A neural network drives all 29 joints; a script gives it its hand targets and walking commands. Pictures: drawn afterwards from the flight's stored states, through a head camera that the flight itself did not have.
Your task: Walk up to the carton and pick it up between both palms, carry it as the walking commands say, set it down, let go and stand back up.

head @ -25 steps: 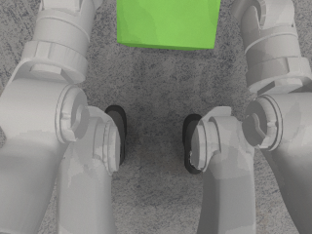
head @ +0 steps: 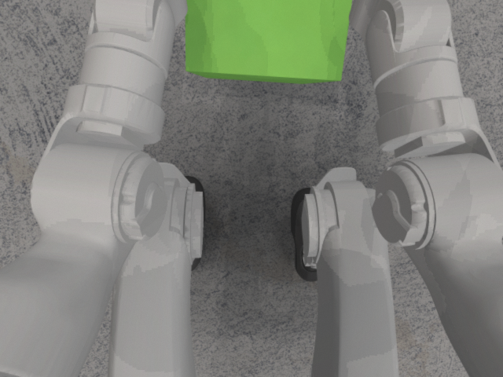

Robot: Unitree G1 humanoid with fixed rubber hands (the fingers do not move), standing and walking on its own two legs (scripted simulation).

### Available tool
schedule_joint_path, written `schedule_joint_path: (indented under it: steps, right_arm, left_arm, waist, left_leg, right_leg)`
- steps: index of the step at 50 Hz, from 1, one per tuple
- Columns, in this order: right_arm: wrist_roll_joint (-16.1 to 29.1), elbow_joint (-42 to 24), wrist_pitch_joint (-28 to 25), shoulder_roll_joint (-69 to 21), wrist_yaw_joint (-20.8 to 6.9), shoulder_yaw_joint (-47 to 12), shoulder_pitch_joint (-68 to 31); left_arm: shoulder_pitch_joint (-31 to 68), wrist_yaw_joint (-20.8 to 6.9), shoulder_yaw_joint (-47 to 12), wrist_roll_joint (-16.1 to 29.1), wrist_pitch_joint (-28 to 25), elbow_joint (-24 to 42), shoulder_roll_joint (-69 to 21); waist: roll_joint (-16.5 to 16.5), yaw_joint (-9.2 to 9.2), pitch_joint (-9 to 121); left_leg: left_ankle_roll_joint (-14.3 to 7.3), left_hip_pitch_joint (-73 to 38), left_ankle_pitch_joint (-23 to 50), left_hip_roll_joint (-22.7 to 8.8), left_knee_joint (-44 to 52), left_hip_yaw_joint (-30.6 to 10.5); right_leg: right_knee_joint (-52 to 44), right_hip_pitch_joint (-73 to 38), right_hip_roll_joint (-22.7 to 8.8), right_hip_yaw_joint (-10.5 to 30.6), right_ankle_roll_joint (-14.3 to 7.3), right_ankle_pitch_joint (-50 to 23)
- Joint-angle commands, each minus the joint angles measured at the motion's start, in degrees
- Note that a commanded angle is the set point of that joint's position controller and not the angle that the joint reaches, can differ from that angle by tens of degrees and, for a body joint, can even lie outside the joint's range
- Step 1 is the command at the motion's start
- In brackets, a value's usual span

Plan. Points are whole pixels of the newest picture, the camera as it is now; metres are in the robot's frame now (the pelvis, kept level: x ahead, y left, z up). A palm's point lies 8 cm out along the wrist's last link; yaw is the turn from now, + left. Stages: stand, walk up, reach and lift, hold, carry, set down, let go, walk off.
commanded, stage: reach and lift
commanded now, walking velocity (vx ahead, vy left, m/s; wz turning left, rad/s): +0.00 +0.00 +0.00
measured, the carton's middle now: out of the picture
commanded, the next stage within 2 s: none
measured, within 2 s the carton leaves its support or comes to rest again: neither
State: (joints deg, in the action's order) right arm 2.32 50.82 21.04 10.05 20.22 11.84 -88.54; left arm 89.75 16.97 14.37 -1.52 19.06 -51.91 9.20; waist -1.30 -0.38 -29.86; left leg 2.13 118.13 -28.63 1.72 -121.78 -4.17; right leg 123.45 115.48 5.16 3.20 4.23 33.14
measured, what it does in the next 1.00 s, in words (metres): rises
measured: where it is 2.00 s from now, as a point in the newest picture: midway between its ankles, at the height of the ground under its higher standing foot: (248, 244)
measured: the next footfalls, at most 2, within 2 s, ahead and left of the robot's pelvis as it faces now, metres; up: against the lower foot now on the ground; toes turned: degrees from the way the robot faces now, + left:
none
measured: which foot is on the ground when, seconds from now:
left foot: down 0.00-1.00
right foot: down 0.00-1.00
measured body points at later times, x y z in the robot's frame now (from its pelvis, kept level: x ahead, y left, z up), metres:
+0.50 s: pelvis -0.01 +0.00 +0.04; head +0.33 +0.02 +0.33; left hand +0.56 +0.13 -0.05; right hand +0.56 -0.12 -0.04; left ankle +0.15 +0.14 -0.36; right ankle +0.13 -0.13 -0.36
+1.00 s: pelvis -0.01 +0.01 +0.09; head +0.29 +0.03 +0.41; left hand +0.55 +0.13 +0.03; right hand +0.54 -0.12 +0.03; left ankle +0.15 +0.14 -0.36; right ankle +0.13 -0.13 -0.36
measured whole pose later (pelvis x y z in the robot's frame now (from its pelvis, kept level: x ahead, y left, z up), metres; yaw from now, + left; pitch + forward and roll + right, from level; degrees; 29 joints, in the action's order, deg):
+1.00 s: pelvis -0.01 +0.01 +0.09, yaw -1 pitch +19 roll -2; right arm -3.9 43.5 23.7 3.8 19.2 17.9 -76.4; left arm 79.6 17.8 18.1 -7.4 23.2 -45.9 3.0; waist -1.3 -0.5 -24.6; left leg 2.3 98.9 -27.9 2.3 -107.7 -5.1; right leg 108.0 96.2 5.2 3.2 4.4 31.1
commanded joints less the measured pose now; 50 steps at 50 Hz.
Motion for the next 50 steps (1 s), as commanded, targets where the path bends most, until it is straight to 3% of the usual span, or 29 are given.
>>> schedule_joint_path:
  steps: [1,2,3,4,7,8,12,13,14,17,18,19,20,22,23,24,25,26,28,29,30,33,34,36,37,38,40,44,50]
  right_arm:
    - [6.7,-14.6,-3.6,-72.0,-27.8,-18.0,-43.4]
    - [6.1,-15.6,-3.8,-72.3,-27.6,-18.2,-41.3]
    - [5.7,-15.3,-3.8,-71.7,-27.9,-18.2,-42.2]
    - [8.4,-19.4,-3.3,-73.3,-27.6,-21.3,-45.9]
    - [6.3,-13.9,-3.2,-74.4,-27.7,-17.3,-40.5]
    - [5.6,-12.4,-2.9,-73.7,-27.8,-17.3,-41.3]
    - [5.7,-15.6,-3.0,-74.5,-27.8,-17.7,-39.6]
    - [6.4,-14.4,-3.0,-75.1,-27.6,-17.3,-41.1]
    - [7.0,-18.2,-2.9,-75.2,-27.4,-20.1,-42.6]
    - [6.3,-15.6,-2.4,-77.3,-26.9,-18.5,-37.9]
    - [7.2,-17.7,-2.2,-78.4,-27.1,-21.1,-37.5]
    - [8.4,-19.1,-2.2,-78.8,-27.0,-22.0,-39.3]
    - [7.6,-21.1,-2.1,-77.0,-26.8,-22.5,-40.9]
    - [8.6,-23.8,-2.1,-76.8,-26.2,-23.9,-42.7]
    - [7.6,-21.3,-1.7,-76.7,-25.9,-22.3,-41.7]
    - [7.5,-19.5,-1.6,-77.2,-26.1,-22.1,-41.9]
    - [6.6,-18.3,-1.1,-78.3,-26.4,-21.4,-39.5]
    - [7.6,-20.0,-1.2,-79.0,-26.4,-22.4,-41.0]
    - [6.1,-14.5,-0.8,-79.8,-26.6,-18.9,-37.5]
    - [5.1,-15.3,-0.7,-80.2,-26.6,-19.7,-35.5]
    - [5.1,-13.1,-0.8,-79.4,-26.8,-17.3,-36.4]
    - [5.5,-17.6,-0.9,-79.6,-26.8,-20.0,-36.0]
    - [7.1,-24.0,-1.5,-77.3,-26.5,-22.6,-41.8]
    - [6.2,-20.8,-1.2,-77.6,-26.2,-21.1,-40.1]
    - [7.5,-23.3,-1.0,-79.5,-26.2,-23.7,-40.3]
    - [6.5,-20.6,-0.3,-79.4,-26.2,-23.1,-37.6]
    - [7.1,-23.3,-1.2,-77.6,-26.0,-24.0,-41.3]
    - [4.8,-14.6,-0.3,-79.3,-26.6,-19.8,-34.4]
    - [2.6,-13.8,-0.9,-79.7,-27.2,-17.1,-31.4]
  left_arm:
    - [35.0,-26.3,-18.4,3.7,-0.6,7.8,-65.4]
    - [32.1,-25.9,-16.9,2.9,-0.3,7.3,-66.2]
    - [35.2,-26.2,-18.8,4.4,-0.7,8.7,-67.4]
    - [36.6,-25.9,-19.9,5.5,-0.5,13.0,-66.8]
    - [36.7,-25.8,-20.3,4.7,-0.4,11.9,-68.2]
    - [35.5,-25.8,-17.7,4.1,-0.1,8.2,-67.7]
    - [35.2,-25.9,-20.4,5.5,0.3,11.8,-71.4]
    - [33.1,-25.8,-17.4,2.7,0.4,8.1,-68.4]
    - [35.1,-25.7,-20.0,4.5,0.2,11.5,-70.4]
    - [34.7,-25.6,-21.5,4.4,-0.1,14.1,-69.0]
    - [33.9,-25.1,-22.9,5.2,0.0,15.4,-71.3]
    - [33.7,-25.3,-22.7,5.0,0.2,14.2,-69.6]
    - [36.2,-25.1,-23.4,6.1,0.4,16.2,-71.2]
    - [35.7,-25.0,-26.1,7.9,1.1,16.4,-72.2]
    - [34.4,-25.0,-24.3,6.4,1.4,12.6,-71.1]
    - [32.6,-25.1,-21.5,4.6,1.4,9.7,-69.6]
    - [31.2,-25.2,-21.8,4.4,1.7,11.0,-71.8]
    - [32.1,-25.3,-21.4,4.1,1.5,11.6,-70.5]
    - [33.2,-25.0,-20.5,3.1,1.1,11.8,-69.9]
    - [32.5,-25.3,-20.7,3.8,1.2,11.3,-71.8]
    - [31.2,-25.2,-17.8,2.1,1.3,8.6,-70.7]
    - [30.6,-24.7,-20.6,3.5,1.3,12.5,-73.2]
    - [29.1,-25.0,-21.3,4.2,1.8,11.4,-73.9]
    - [31.5,-24.9,-21.2,5.0,1.6,12.1,-73.8]
    - [32.1,-24.5,-23.0,5.3,1.7,15.4,-73.2]
    - [32.1,-24.6,-23.6,5.5,1.9,15.6,-72.8]
    - [28.3,-24.1,-22.1,4.5,2.5,10.3,-74.5]
    - [27.7,-24.2,-19.6,2.8,1.9,9.6,-73.3]
    - [23.5,-24.1,-17.3,0.0,1.8,6.5,-74.8]
  waist:
    - [-0.7,-4.07,119.9]
    - [-0.3,-4.37,120.4]
    - [-1.6,-2.52,120.3]
    - [-1.4,-4.59,125.4]
    - [1.1,-3.35,122.3]
    - [-0.9,-4.03,117.3]
    - [1.2,-2.25,125.3]
    - [1.2,-4.65,122.7]
    - [0.7,-3.77,127.0]
    - [0.5,-3.11,130.1]
    - [0.3,-3.46,132.3]
    - [-0.7,-5.6,133.1]
    - [-0.5,-3.52,135.1]
    - [0.1,-1.9,137.4]
    - [-0.2,-2.46,134.2]
    - [-0.6,-5.16,128.3]
    - [-0.5,-4.08,128.5]
    - [-1.5,-5.2,129.6]
    - [0.3,-5.13,125.9]
    - [-1.0,-3.66,125.7]
    - [0.1,-4.93,122.9]
    - [-1.0,-3.75,131.1]
    - [-0.3,-4.92,135.2]
    - [0.3,-3.4,132.0]
    - [-0.7,-5.06,137.5]
    - [-0.7,-3.71,134.4]
    - [-0.8,-5.08,132.4]
    - [0.0,-4.27,124.4]
    - [1.6,-4.02,119.5]
  left_leg:
    - [-2.0,-45.4,16.0,6.3,12.3,11.3]
    - [-2.0,-47.0,15.8,6.3,13.0,10.9]
    - [-2.0,-46.4,14.5,6.5,13.1,10.7]
    - [-2.4,-48.0,16.0,6.5,13.9,11.0]
    - [-1.8,-49.1,14.7,6.7,15.5,10.2]
    - [-2.2,-46.0,11.3,6.6,15.9,10.0]
    - [-1.6,-52.0,14.3,7.1,16.4,9.7]
    - [-2.1,-48.9,13.5,6.8,16.5,10.0]
    - [-2.0,-50.8,15.4,7.0,15.9,10.2]
    - [-1.8,-51.4,17.2,7.3,16.4,10.3]
    - [-1.9,-54.4,17.7,7.5,17.1,9.8]
    - [-2.1,-52.9,18.4,7.4,17.2,9.9]
    - [-1.6,-54.8,18.5,7.7,17.0,10.4]
    - [-1.9,-57.1,18.4,7.5,18.0,8.7]
    - [-1.9,-54.7,16.1,7.4,18.4,9.4]
    - [-2.1,-51.1,14.6,7.2,19.4,9.5]
    - [-2.2,-51.7,14.0,7.6,20.3,9.6]
    - [-2.6,-51.8,12.9,7.8,20.3,9.9]
    - [-2.0,-50.5,12.2,7.6,21.5,9.9]
    - [-2.2,-51.5,12.7,7.9,21.9,9.7]
    - [-2.2,-51.3,10.2,7.5,22.9,9.7]
    - [-2.1,-57.9,15.2,8.1,23.2,8.1]
    - [-2.0,-59.6,16.5,8.0,22.9,8.6]
    - [-1.7,-57.1,14.8,8.1,22.8,8.5]
    - [-1.9,-60.4,16.6,8.5,23.6,8.4]
    - [-1.7,-59.4,15.9,8.4,24.9,8.1]
    - [-1.7,-59.6,16.1,8.3,24.7,7.5]
    - [-1.7,-57.6,10.6,8.0,27.6,8.0]
    - [-1.8,-60.6,11.0,8.0,29.8,7.4]
  right_leg:
    - [-15.5,-30.4,5.8,-10.5,-1.0,-15.1]
    - [-16.3,-31.1,6.0,-10.3,-1.1,-14.1]
    - [-16.0,-30.5,5.8,-11.1,-1.2,-13.0]
    - [-16.7,-36.7,5.7,-10.0,-0.9,-15.9]
    - [-17.1,-32.1,6.0,-10.8,-1.4,-14.2]
    - [-17.5,-30.8,5.6,-10.4,-1.2,-11.0]
    - [-19.2,-33.9,5.9,-10.1,-1.9,-13.4]
    - [-19.1,-33.3,5.8,-9.8,-0.8,-12.9]
    - [-19.2,-36.1,6.1,-9.6,-1.2,-15.0]
    - [-20.1,-37.9,6.6,-9.5,-0.8,-17.0]
    - [-19.7,-40.0,6.6,-9.8,-0.6,-17.7]
    - [-20.2,-41.0,6.7,-8.9,-0.6,-18.1]
    - [-20.8,-42.3,6.6,-9.2,-0.6,-17.8]
    - [-20.8,-43.5,6.3,-9.5,-0.6,-18.1]
    - [-21.5,-43.0,6.4,-8.7,-0.4,-16.5]
    - [-22.0,-40.6,6.2,-8.5,-0.3,-14.4]
    - [-22.9,-42.1,6.1,-8.6,-0.3,-14.1]
    - [-23.7,-43.1,6.1,-7.9,-0.2,-13.1]
    - [-23.7,-40.5,6.3,-8.3,-0.4,-13.0]
    - [-24.3,-41.9,6.2,-8.6,-0.5,-13.2]
    - [-24.6,-39.5,5.9,-8.7,-0.5,-10.2]
    - [-24.7,-43.5,6.5,-9.0,-0.6,-15.2]
    - [-25.1,-46.0,6.4,-8.7,-0.6,-16.1]
    - [-25.2,-44.0,6.3,-8.5,-0.8,-14.1]
    - [-25.8,-47.7,6.7,-8.2,-0.4,-16.2]
    - [-26.2,-47.9,6.5,-8.7,-0.3,-16.0]
    - [-26.4,-46.1,6.4,-8.2,-0.6,-14.8]
    - [-29.4,-43.6,5.8,-8.0,-0.9,-9.8]
    - [-31.1,-41.6,6.0,-8.3,-1.3,-10.2]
